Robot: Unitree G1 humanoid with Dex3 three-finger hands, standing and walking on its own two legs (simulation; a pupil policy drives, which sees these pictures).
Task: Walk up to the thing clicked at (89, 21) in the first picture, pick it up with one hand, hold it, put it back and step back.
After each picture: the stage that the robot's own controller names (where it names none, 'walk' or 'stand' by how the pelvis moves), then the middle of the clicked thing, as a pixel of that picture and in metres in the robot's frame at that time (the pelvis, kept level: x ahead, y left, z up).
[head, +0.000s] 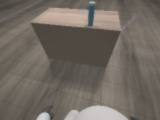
stand; (91, 15) +1.07 +0.05 +0.12
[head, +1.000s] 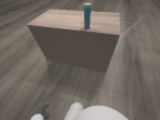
walk; (87, 17) +0.96 +0.11 +0.14
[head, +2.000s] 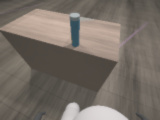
walk; (75, 32) +0.60 +0.18 +0.15
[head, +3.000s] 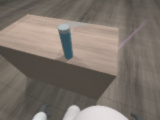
stand; (66, 43) +0.46 +0.21 +0.14
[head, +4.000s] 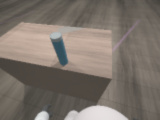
stand; (60, 50) +0.43 +0.23 +0.12
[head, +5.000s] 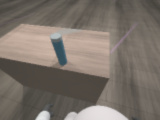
stand; (60, 51) +0.44 +0.24 +0.12
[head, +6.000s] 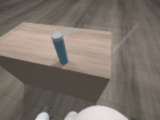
stand; (61, 50) +0.44 +0.24 +0.12
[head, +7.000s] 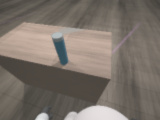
stand; (61, 50) +0.44 +0.24 +0.12
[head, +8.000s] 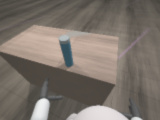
rise first; (67, 52) +0.43 +0.21 +0.12
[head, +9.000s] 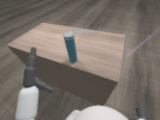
go down; (71, 49) +0.46 +0.21 +0.12
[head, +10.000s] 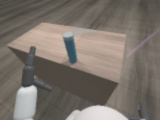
go down; (71, 49) +0.45 +0.21 +0.12
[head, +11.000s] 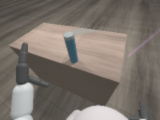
go down; (71, 49) +0.46 +0.21 +0.12
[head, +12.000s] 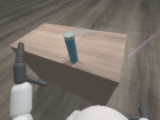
go down; (71, 49) +0.46 +0.21 +0.12
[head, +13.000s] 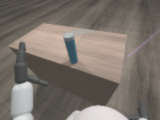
go down; (71, 50) +0.45 +0.21 +0.12
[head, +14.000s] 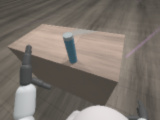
go down; (70, 49) +0.46 +0.21 +0.12
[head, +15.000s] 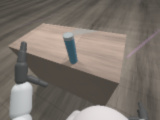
go down; (71, 49) +0.45 +0.21 +0.12
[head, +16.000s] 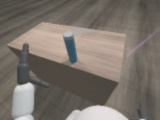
go down; (71, 49) +0.46 +0.21 +0.12
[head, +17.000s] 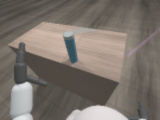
go down; (71, 48) +0.46 +0.21 +0.12
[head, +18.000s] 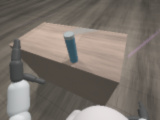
go down; (71, 49) +0.46 +0.21 +0.12
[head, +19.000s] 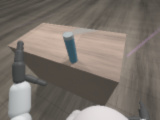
go down; (71, 49) +0.46 +0.21 +0.12
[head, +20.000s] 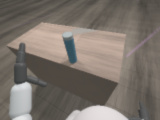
go down; (70, 49) +0.45 +0.21 +0.12
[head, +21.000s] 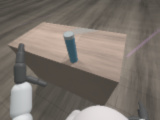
go down; (71, 48) +0.46 +0.21 +0.12
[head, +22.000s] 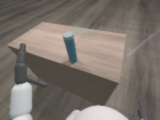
go down; (71, 49) +0.46 +0.21 +0.12
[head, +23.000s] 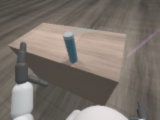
go down; (71, 49) +0.46 +0.21 +0.12
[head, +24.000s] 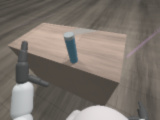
go down; (71, 49) +0.46 +0.21 +0.12
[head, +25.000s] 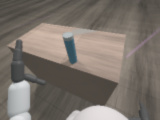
go down; (70, 49) +0.45 +0.21 +0.12
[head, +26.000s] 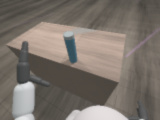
go down; (71, 49) +0.46 +0.21 +0.12
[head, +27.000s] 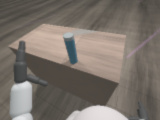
go down; (71, 50) +0.46 +0.21 +0.12
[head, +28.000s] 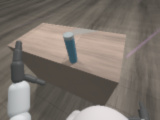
go down; (71, 49) +0.46 +0.21 +0.12
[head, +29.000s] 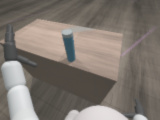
go down; (69, 47) +0.47 +0.20 +0.13
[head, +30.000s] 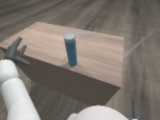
approach; (71, 51) +0.44 +0.18 +0.13
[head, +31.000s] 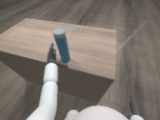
close in; (63, 47) +0.45 +0.21 +0.14
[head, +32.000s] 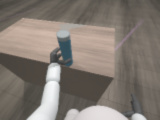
lift; (66, 50) +0.41 +0.17 +0.15
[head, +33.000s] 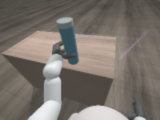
lift; (70, 44) +0.35 +0.13 +0.28
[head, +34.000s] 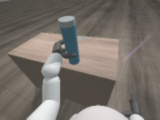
hold; (71, 44) +0.33 +0.13 +0.30
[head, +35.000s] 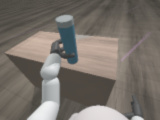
hold; (69, 43) +0.33 +0.14 +0.30
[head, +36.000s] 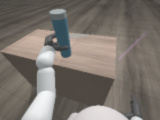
crouch; (62, 37) +0.38 +0.18 +0.30
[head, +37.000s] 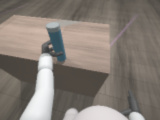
lower; (57, 44) +0.45 +0.20 +0.16
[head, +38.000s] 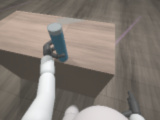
lower; (59, 45) +0.43 +0.20 +0.16
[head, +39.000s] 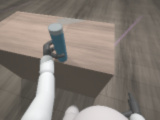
lower; (59, 45) +0.43 +0.20 +0.16
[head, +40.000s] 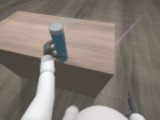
lower; (60, 45) +0.43 +0.20 +0.16
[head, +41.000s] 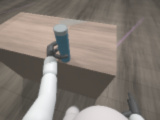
draw back; (63, 46) +0.43 +0.19 +0.16
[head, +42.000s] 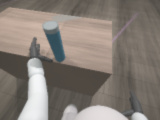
withdraw; (56, 45) +0.43 +0.20 +0.16
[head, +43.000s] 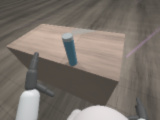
sink last; (70, 51) +0.43 +0.20 +0.14
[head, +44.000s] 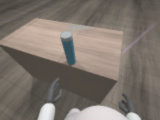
stand; (69, 50) +0.43 +0.19 +0.12
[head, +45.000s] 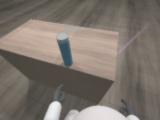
stand; (65, 52) +0.42 +0.20 +0.12
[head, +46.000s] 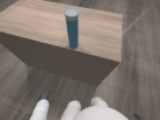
walk; (72, 32) +0.53 +0.15 +0.14
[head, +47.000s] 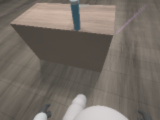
walk; (75, 16) +0.80 +0.20 +0.14
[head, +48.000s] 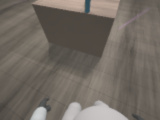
stand; (87, 0) +1.19 +0.12 +0.14
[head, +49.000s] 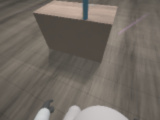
stand; (85, 8) +1.14 +0.14 +0.14
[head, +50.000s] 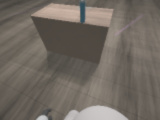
stand; (82, 11) +1.14 +0.16 +0.12
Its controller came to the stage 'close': yes
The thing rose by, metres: 0.21
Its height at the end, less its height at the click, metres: +0.00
